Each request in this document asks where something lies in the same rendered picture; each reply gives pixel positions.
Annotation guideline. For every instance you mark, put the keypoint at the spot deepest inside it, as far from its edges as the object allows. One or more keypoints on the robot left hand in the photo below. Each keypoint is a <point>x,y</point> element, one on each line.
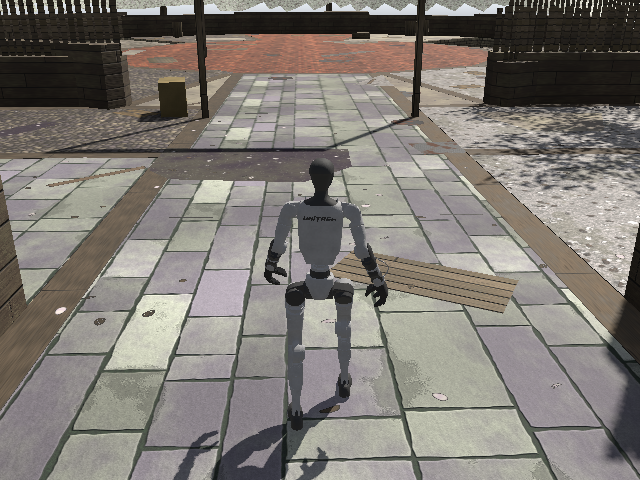
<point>277,270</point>

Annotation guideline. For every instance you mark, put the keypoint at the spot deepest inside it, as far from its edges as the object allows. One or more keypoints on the right robot upper arm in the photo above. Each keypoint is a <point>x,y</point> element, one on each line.
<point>353,213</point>

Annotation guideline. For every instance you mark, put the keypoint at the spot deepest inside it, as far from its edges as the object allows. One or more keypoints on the robot head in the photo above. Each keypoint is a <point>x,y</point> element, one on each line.
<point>322,172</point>

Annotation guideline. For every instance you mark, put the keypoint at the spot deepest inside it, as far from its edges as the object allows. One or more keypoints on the robot right hand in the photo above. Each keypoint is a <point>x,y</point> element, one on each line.
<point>382,291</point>

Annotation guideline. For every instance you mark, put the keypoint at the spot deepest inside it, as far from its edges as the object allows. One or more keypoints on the left robot forearm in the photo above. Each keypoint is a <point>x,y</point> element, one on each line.
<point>272,258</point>

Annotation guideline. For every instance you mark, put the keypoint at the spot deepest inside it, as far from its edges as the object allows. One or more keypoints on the right robot forearm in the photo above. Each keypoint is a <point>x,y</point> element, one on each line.
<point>372,268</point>

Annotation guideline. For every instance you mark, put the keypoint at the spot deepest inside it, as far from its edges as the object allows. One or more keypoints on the left robot upper arm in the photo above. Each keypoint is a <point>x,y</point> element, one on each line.
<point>289,210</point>

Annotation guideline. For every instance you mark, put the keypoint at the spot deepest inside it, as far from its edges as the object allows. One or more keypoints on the right robot foot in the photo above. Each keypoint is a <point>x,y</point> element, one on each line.
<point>344,389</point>

